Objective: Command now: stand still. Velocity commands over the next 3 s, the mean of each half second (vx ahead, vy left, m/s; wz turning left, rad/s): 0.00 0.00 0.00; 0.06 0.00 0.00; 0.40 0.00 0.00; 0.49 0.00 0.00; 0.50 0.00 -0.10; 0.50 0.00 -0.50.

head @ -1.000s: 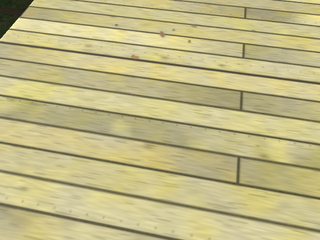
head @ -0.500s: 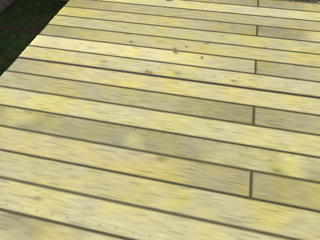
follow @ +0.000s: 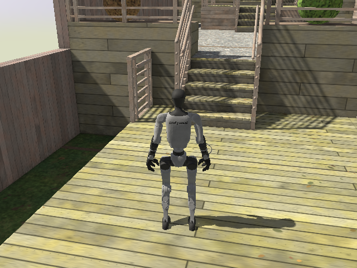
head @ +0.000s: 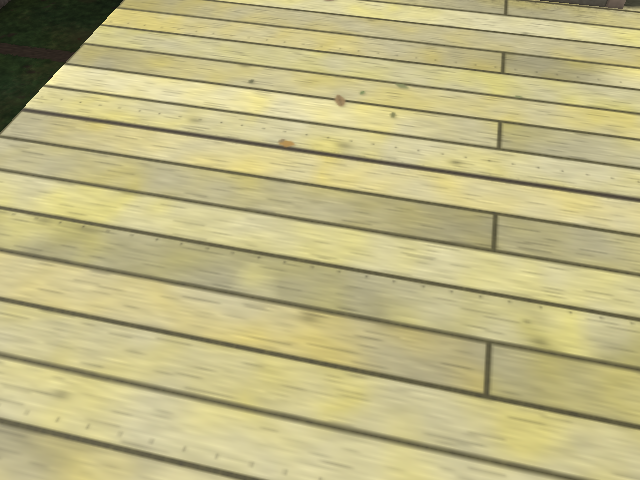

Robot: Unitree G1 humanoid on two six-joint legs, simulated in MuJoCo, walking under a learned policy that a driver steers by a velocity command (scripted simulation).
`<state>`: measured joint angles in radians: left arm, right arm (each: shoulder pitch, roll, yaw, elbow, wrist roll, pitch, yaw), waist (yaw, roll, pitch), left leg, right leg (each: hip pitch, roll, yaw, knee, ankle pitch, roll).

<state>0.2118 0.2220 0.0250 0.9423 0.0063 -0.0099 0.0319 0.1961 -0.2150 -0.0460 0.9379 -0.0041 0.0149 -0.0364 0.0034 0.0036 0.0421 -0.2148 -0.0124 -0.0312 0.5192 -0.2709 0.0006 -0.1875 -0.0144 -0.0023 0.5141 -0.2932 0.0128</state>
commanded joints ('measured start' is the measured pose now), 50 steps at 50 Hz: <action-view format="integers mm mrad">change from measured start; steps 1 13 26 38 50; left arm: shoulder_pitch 13 44 81 112 235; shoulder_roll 104 95 76 60 156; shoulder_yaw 21 14 5 -1 41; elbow -19 53 101 124 130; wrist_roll -1 -2 -4 -5 -36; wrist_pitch -9 -5 -3 -2 -47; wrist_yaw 5 11 12 12 1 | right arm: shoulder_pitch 1 10 34 65 51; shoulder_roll -104 -95 -83 -70 -9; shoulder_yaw -20 -11 3 14 21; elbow -17 71 126 150 107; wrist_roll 1 3 4 5 28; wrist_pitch -10 -10 -11 -13 -88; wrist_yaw -5 -7 -8 -9 18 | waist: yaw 0 0 -2 -2 27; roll -4 -1 -2 -3 -181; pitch -20 -7 4 12 94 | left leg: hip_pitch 28 26 14 3 -247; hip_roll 35 30 26 24 -12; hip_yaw -37 -23 -13 -7 76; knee -84 -100 -108 -109 186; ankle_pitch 168 159 142 131 -172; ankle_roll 21 19 16 14 61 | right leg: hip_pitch -37 -33 -39 -46 -47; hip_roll -24 -14 -8 -5 -253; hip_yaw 25 18 15 16 419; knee -97 -110 -116 -119 -299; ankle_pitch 132 129 119 113 -544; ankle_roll -15 -17 -20 -23 -233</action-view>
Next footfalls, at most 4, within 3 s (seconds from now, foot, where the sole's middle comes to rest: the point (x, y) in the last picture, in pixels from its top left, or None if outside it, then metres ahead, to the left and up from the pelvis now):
1.52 right None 0.43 -0.12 -0.77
2.08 left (288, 379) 0.75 0.11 -0.77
2.62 right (389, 278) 1.04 -0.14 -0.77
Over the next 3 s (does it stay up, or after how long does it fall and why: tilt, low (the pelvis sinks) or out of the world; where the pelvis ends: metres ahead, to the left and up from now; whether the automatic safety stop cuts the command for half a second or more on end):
stays up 1.08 -0.08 0.01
